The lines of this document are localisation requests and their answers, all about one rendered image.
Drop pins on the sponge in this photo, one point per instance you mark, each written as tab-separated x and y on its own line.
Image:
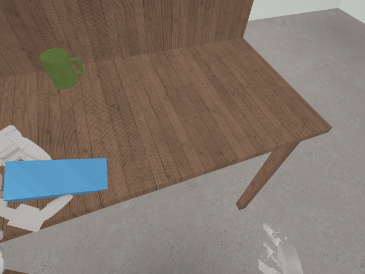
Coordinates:
39	179

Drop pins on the table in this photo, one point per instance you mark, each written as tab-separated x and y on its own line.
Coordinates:
171	91

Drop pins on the robot left hand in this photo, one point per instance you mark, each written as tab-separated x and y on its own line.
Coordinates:
14	147

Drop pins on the robot right hand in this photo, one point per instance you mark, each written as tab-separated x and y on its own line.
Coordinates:
284	259

